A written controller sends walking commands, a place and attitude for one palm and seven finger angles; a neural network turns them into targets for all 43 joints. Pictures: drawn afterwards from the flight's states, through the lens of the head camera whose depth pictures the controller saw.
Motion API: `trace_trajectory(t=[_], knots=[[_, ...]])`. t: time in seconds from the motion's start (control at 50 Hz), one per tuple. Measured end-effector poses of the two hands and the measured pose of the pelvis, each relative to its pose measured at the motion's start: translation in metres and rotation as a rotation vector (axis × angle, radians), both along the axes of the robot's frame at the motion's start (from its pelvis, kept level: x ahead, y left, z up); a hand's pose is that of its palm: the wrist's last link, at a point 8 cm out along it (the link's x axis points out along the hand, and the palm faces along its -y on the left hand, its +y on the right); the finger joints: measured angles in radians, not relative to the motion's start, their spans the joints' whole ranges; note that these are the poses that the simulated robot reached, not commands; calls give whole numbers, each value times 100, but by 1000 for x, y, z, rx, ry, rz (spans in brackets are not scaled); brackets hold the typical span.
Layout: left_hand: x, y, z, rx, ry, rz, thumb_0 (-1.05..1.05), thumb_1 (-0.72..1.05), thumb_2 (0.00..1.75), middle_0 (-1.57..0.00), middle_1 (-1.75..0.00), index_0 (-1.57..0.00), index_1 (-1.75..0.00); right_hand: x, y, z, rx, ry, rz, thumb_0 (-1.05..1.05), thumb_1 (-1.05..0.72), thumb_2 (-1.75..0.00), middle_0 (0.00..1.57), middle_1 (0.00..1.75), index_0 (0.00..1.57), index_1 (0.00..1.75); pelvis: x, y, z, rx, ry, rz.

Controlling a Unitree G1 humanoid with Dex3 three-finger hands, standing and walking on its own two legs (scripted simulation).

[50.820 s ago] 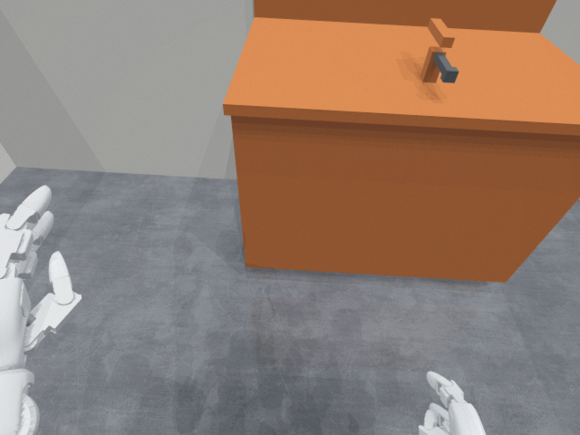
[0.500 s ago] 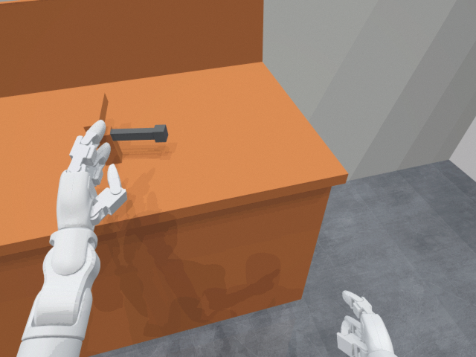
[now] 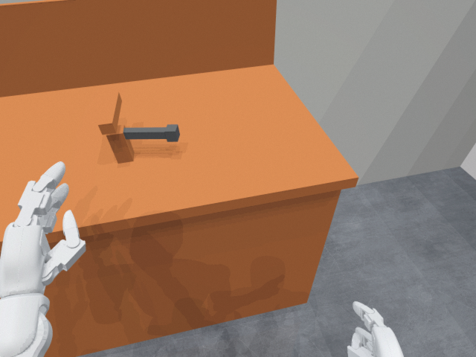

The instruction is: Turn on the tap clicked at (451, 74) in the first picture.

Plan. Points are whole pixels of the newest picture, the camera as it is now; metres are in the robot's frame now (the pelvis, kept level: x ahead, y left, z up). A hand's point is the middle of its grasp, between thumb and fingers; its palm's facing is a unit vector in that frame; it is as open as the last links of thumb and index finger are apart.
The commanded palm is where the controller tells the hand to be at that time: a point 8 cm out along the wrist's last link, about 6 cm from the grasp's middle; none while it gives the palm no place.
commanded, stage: draw the hand back beside the body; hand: left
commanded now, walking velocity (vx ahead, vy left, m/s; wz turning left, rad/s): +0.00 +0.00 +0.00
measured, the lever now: (172, 133) +0.53 +0.22 +0.11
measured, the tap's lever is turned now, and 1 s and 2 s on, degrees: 76 76 76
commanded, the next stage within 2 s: step back with the hand held close in 0.26 s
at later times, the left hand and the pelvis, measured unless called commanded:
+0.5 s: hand (72, 248) +0.20 +0.25 +0.16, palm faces +0.43 -0.83 -0.37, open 7.4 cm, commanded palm +0.15 +0.28 +0.17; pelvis -0.01 +0.00 +0.00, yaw +1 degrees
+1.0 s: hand (49, 278) +0.16 +0.26 +0.15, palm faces +0.41 -0.78 -0.47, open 7.4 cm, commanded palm +0.10 +0.30 +0.17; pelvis -0.06 +0.03 -0.02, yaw +0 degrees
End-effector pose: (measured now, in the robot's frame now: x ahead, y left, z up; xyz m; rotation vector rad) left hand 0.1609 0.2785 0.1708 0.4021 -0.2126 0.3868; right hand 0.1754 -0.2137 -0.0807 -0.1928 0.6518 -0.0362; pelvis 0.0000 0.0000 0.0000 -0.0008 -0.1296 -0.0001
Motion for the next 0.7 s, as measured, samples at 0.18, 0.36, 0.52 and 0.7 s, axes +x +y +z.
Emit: trace_trajectory(t=[0.18,0.36,0.52,0.7], knots=[[-14,7,-4,-21,-6,55,2,89,89,-21,-30,-20,-30,6,5,3,-11,-30,34,2,-90,-90,20,30,20,30,-4,0,-1,-2,-11,16],[-10,3,-1,-16,-23,28,2,89,89,-21,-30,-20,-30,4,10,6,4,-52,37,2,-90,-90,20,30,20,30,-6,0,-1,1,-15,10],[-6,10,-3,36,15,27,2,89,89,-21,-30,-20,-30,-7,2,3,-3,-12,-13,2,-90,-90,20,30,20,30,-10,4,-3,-16,60,5],[-8,15,-6,97,83,-2,2,89,89,-21,-30,-21,-30,-37,-12,-10,-55,83,-109,2,-90,-90,20,30,20,30,-21,18,-8,7,105,-10]])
